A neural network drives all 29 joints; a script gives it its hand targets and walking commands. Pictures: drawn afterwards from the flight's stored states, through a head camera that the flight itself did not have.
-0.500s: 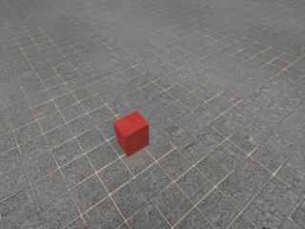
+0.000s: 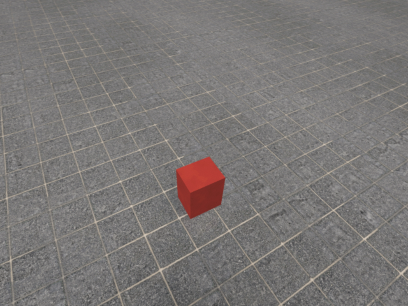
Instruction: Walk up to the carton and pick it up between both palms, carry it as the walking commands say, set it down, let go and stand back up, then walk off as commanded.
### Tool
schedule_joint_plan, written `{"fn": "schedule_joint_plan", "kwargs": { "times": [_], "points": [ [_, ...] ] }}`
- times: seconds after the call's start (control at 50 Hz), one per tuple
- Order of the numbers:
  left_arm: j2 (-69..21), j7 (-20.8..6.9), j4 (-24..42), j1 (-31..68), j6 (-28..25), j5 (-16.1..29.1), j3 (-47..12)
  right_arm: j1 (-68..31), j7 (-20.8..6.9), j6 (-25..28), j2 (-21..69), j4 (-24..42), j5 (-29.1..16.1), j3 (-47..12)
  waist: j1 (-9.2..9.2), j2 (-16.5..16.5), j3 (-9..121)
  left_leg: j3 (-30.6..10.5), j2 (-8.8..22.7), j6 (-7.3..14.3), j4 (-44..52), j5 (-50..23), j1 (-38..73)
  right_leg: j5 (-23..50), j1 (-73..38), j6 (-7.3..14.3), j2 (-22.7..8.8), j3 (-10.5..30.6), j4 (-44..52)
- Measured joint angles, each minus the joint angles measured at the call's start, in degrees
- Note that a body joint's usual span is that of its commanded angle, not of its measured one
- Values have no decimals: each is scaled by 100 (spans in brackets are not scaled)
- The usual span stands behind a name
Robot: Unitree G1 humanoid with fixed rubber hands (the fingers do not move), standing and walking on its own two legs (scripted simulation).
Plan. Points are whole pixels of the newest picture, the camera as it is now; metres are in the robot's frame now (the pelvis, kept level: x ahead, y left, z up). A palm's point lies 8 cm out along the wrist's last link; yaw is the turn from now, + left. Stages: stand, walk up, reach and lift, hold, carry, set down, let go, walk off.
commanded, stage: walk up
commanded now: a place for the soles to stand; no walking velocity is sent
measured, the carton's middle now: (199, 188) +0.84 +0.00 -0.64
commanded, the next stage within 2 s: none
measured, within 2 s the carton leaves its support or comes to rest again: neither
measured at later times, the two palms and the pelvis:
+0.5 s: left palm out of the picture +0.17 +0.36 -0.09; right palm (325, 215) +0.35 -0.30 -0.06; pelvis +0.18 +0.02 -0.01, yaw +6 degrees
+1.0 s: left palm (70, 213) +0.37 +0.34 -0.08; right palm (325, 205) +0.40 -0.33 -0.10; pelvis +0.30 +0.00 -0.02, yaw +5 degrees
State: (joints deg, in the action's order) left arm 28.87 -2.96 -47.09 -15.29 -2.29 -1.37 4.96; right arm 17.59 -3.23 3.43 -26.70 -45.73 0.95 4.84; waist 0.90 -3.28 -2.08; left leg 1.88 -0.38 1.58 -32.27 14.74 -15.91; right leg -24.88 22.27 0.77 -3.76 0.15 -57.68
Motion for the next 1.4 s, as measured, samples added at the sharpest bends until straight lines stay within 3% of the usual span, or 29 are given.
{"fn": "schedule_joint_plan", "kwargs": {
  "times": [0.14, 0.2, 0.24, 0.28, 0.36, 0.44, 0.48, 0.52, 0.56, 0.68, 0.78, 0.8, 0.88, 0.94, 1.02, 1.06, 1.16, 1.4],
  "points": [
    [-243, -136, 245, -87, -102, -25, 49, 312, 8, 41, -111, 350, 42, -33, 122, 264, 80, -131, 79, -25, -98, 467, 314, 532, 42, 15, 85, -267, 1971],
    [-197, -71, 440, -187, -258, -98, 125, 378, 47, 11, -125, 435, 33, -33, 66, 437, 99, -444, 108, 123, -1284, 1160, -81, 1077, -78, 69, 241, -399, 2050],
    [-209, -21, 550, -261, -316, -69, 123, 310, 101, 7, -108, 412, -13, -66, -41, 524, 56, -687, -54, 129, -2396, 1190, -575, 864, -194, 69, 235, -490, 1943],
    [-235, 33, 605, -369, -324, -22, 112, 222, 114, 48, -111, 413, -44, -100, -160, 609, 16, -697, -52, 63, -2782, 1023, -933, 717, -435, 54, 227, -559, 2090],
    [-170, 47, 703, -639, -306, -15, 96, 6, 27, 83, -51, 480, -38, -126, -335, 548, -60, -312, 163, -92, -1900, 826, -1192, 639, -885, -1, 107, -654, 2441],
    [-40, 6, 829, -879, -233, 31, 54, -222, -25, 146, -28, 608, -29, -96, -461, 342, -132, 66, 164, -36, -494, 106, -870, 286, -1084, -79, -79, -638, 2260],
    [-55, 7, 891, -976, -180, 53, 24, -266, 24, 238, -130, 715, 38, -39, -462, 310, -148, 95, 90, 58, -355, -327, -757, -51, -785, 79, -119, -452, 1320],
    [-82, 52, 846, -920, -109, 58, -37, -251, 100, 280, -128, 764, -27, -15, -405, 225, -177, 137, 70, 76, -675, -150, -755, -174, -261, 114, 65, 20, -21],
    [-82, 75, 786, -838, -89, 81, -89, -169, 143, 279, -74, 781, -81, -22, -340, 98, -155, 176, 65, 58, -608, 41, -565, -24, 140, 96, 125, 214, -599],
    [-193, -61, 682, -621, -90, 31, -83, 206, 140, 283, -147, 826, 1, 10, -14, 110, -61, 179, 214, -5, -335, 242, -115, 287, 546, -11, -57, -28, 648],
    [-187, -31, 693, -360, -131, -3, -4, 463, 195, 133, -274, 749, -15, 18, 144, 311, -43, 68, 425, -184, -813, 726, -94, 927, 135, 102, 160, -227, 2061],
    [-172, 5, 715, -301, -155, -21, 19, 474, 224, 103, -267, 720, -22, 9, 133, 358, -67, 21, 473, -127, -1134, 866, -207, 1211, 132, 63, 221, -228, 2053],
    [-199, 114, 775, -113, -156, 32, -54, 297, 349, -11, -124, 490, -74, -100, 0, 441, -169, -219, 266, -11, -2547, 1597, -791, 943, 148, 28, 223, -237, 1685],
    [-183, 164, 768, -74, -92, 45, -121, 186, 351, 13, -7, 356, -44, -171, -125, 418, -180, -88, 232, -25, -2044, 1491, -814, 877, 52, 11, 180, -206, 1737],
    [-148, 186, 657, -59, 21, 107, -197, 74, 372, 61, 67, 178, 48, -204, -171, 320, -160, -32, 76, 5, -929, 392, -520, 594, 128, -83, 95, -144, 1374],
    [-219, 223, 490, -4, 93, 138, -248, -25, 370, 73, 110, 78, 46, -258, -158, 313, -155, -64, 102, -82, -1084, 487, -518, 247, 64, -31, 162, -115, 1303],
    [-362, 242, 73, 166, 13, 118, -378, -447, 343, 21, 207, -206, -36, -376, -150, 247, -78, -150, 155, -220, -862, 588, -298, 630, -260, -120, 225, -174, 1765],
    [-470, 272, -815, 901, 30, 156, -480, -1410, 342, -80, 229, -931, -122, -388, -206, 275, -82, -141, 150, -216, -12, 256, 266, 884, -801, -118, 230, -190, 2552]
  ]
}}
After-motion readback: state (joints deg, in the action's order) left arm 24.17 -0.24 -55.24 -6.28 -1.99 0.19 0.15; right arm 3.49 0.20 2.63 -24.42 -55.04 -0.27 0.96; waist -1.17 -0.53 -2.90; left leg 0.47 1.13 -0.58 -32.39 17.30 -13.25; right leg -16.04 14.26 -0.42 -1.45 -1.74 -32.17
